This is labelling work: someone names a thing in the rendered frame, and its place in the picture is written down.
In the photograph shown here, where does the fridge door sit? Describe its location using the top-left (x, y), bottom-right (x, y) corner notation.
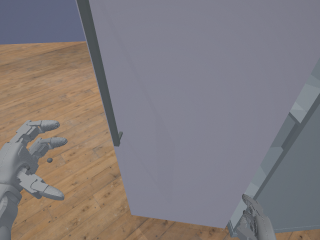
top-left (75, 0), bottom-right (320, 229)

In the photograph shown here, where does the robot left forearm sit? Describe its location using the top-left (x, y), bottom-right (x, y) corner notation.
top-left (0, 183), bottom-right (22, 240)

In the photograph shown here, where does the robot right hand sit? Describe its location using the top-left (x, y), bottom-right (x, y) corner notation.
top-left (236, 194), bottom-right (277, 240)

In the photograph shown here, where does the robot left hand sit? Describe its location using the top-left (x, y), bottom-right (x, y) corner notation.
top-left (0, 120), bottom-right (68, 201)

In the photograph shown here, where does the handle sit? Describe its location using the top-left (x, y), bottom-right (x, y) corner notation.
top-left (76, 0), bottom-right (123, 147)

